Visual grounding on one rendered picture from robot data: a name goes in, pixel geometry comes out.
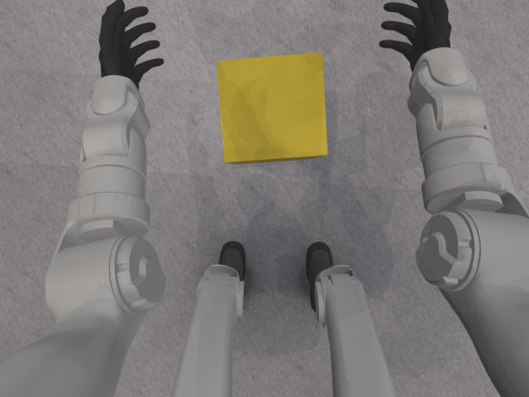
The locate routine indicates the left robot forearm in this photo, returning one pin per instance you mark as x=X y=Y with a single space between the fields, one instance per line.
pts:
x=112 y=167

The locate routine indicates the robot right hand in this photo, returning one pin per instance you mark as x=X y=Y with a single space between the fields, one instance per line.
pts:
x=431 y=30

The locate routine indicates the robot left hand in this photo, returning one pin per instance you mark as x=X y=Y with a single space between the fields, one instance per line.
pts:
x=116 y=57

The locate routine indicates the right robot forearm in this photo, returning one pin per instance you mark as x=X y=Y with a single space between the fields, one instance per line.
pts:
x=455 y=142

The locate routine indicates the right robot thigh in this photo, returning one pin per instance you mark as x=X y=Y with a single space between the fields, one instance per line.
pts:
x=358 y=365

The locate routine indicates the right robot upper arm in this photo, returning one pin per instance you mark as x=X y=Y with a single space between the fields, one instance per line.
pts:
x=480 y=262

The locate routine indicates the left robot upper arm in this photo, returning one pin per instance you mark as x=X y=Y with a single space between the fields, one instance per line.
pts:
x=99 y=293

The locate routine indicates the carton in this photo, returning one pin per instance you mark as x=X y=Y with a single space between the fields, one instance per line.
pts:
x=272 y=108

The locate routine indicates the robot left shin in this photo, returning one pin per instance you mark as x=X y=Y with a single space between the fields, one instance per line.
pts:
x=222 y=269

